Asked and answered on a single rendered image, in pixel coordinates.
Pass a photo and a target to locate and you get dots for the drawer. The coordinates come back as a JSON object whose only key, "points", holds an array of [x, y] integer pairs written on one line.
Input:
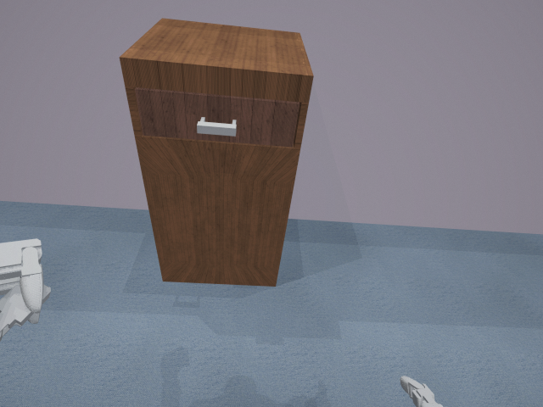
{"points": [[165, 113]]}

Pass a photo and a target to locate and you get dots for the cabinet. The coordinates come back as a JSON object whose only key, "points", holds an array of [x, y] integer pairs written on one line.
{"points": [[219, 210]]}

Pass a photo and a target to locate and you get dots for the left robot hand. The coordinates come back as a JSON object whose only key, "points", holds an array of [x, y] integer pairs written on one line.
{"points": [[21, 280]]}

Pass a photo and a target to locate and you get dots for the right robot hand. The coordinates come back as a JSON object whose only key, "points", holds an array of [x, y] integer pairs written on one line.
{"points": [[422, 396]]}

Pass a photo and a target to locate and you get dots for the handle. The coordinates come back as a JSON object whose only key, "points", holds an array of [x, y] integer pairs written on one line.
{"points": [[216, 128]]}

